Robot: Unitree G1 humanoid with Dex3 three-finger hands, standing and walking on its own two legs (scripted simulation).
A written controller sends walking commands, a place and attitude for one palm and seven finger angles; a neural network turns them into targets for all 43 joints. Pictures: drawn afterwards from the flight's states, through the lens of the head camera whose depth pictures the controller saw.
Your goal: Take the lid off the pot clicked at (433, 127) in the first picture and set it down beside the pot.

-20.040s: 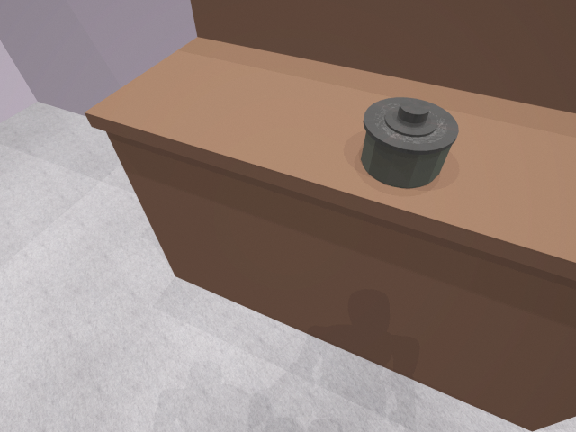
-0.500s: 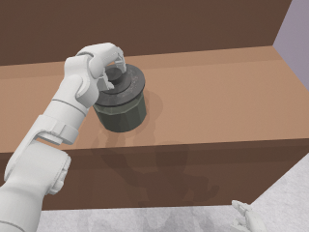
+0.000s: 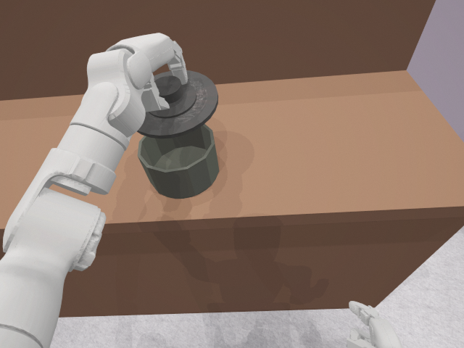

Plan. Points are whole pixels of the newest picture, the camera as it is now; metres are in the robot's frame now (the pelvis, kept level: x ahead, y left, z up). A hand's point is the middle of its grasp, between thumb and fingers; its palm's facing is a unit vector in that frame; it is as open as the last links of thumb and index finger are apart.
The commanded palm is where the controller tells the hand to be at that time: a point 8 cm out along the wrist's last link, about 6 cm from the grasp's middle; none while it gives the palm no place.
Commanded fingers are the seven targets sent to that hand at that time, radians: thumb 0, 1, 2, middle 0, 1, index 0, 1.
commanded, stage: lift the lid straight up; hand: left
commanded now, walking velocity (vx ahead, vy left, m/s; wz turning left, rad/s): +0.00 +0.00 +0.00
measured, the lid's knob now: (167, 89) +0.48 +0.12 +0.21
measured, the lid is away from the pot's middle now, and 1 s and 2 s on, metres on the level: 0.02 0.02 0.12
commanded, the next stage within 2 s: move the lid sideways beside the pot in 0.88 s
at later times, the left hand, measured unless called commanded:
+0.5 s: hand (133, 71) +0.45 +0.15 +0.27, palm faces -0.17 -0.10 -0.98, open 8.5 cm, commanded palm +0.42 +0.16 +0.35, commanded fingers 0.00 0.55 1.09 -0.95 -1.08 -0.76 -0.99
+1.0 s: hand (142, 57) +0.45 +0.13 +0.29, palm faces -0.13 -0.09 -0.99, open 8.5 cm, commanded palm +0.42 +0.15 +0.36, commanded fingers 0.00 0.55 1.09 -0.95 -1.08 -0.76 -0.99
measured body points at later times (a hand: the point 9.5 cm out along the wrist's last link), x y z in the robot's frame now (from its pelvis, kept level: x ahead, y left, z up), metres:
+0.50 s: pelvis +0.00 +0.01 +0.00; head +0.02 -0.03 +0.45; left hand +0.45 +0.15 +0.32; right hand +0.17 -0.24 -0.12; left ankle +0.03 +0.10 -0.74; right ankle -0.01 -0.12 -0.74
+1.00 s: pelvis +0.00 +0.01 +0.00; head +0.02 -0.03 +0.45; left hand +0.45 +0.13 +0.34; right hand +0.17 -0.23 -0.12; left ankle +0.03 +0.10 -0.74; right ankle -0.01 -0.12 -0.74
